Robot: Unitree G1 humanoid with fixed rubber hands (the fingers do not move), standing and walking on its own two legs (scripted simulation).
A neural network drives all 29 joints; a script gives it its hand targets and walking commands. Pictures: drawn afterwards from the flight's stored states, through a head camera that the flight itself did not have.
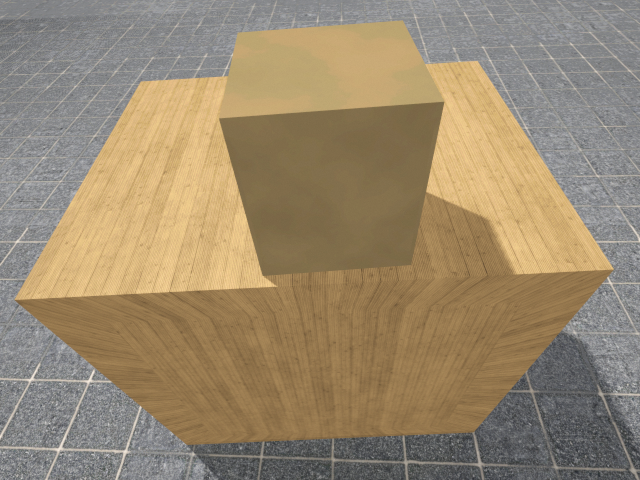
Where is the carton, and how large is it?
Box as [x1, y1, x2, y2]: [219, 20, 443, 275]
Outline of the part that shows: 402,20 239,32 237,34 219,115 219,120 262,275 410,264 443,106 443,100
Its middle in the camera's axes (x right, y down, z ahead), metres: +0.01 -0.11 +0.52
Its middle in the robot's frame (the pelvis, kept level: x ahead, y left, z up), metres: +0.49 +0.00 +0.15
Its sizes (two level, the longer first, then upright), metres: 0.210 0.200 0.250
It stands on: a pedestal, 0.78 m high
